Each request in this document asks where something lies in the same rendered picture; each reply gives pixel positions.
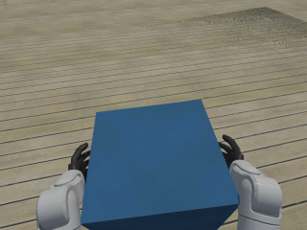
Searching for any robot right forearm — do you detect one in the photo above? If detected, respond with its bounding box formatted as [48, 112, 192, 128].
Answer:
[229, 159, 283, 230]

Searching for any robot right hand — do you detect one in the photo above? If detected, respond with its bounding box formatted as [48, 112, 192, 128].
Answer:
[218, 134, 244, 168]

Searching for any carton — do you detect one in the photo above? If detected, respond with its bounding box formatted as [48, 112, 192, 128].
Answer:
[81, 100, 240, 230]

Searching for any robot left hand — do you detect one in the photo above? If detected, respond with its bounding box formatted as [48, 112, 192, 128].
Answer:
[68, 143, 91, 183]

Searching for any robot left forearm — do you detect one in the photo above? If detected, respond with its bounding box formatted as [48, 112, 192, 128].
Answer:
[35, 170, 85, 230]

